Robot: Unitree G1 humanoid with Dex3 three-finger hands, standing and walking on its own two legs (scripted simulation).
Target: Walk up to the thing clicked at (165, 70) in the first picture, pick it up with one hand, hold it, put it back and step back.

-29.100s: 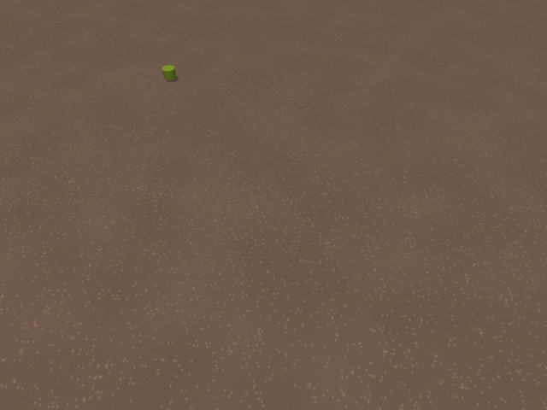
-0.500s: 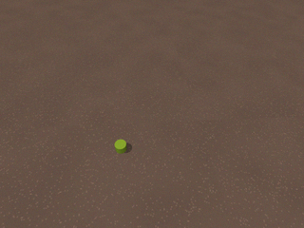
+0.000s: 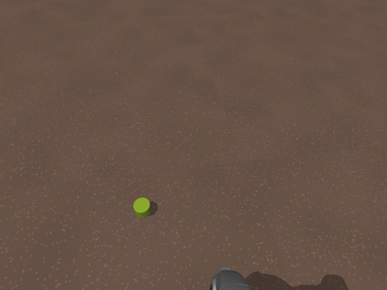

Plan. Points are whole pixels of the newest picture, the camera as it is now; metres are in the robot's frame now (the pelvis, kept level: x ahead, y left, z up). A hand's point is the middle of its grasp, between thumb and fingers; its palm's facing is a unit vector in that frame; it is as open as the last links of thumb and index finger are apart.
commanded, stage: walk up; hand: left
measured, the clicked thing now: (142, 207) +0.61 +0.23 -0.74
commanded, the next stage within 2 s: none
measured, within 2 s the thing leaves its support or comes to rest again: neither
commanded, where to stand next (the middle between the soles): +0.24 -0.03 m, yaw +1 degrees
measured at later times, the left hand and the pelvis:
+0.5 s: hand (101, 257) +0.22 +0.21 -0.15, palm faces +0.00 -0.94 -0.35, open 7.4 cm; pelvis +0.14 -0.05 -0.01, yaw +0 degrees
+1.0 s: hand out of the picture +0.14 +0.22 -0.15, palm faces +0.00 -0.89 -0.45, open 7.4 cm; pelvis +0.11 -0.06 -0.01, yaw +1 degrees
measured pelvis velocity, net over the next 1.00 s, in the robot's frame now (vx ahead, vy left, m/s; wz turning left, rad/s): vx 0.11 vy -0.06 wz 0.01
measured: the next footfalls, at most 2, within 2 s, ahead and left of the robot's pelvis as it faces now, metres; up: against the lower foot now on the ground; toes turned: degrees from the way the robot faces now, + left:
right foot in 0.10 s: +0.19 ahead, -0.15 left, +0.00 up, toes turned -4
left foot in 0.52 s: +0.27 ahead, +0.07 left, +0.00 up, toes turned +1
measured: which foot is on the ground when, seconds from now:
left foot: down 0.00-0.14, up 0.16-0.50, down 0.52-0.82, up 0.84-1.00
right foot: up 0.00-0.08, down 0.10-0.54, up 0.56-0.76, down 0.78-1.00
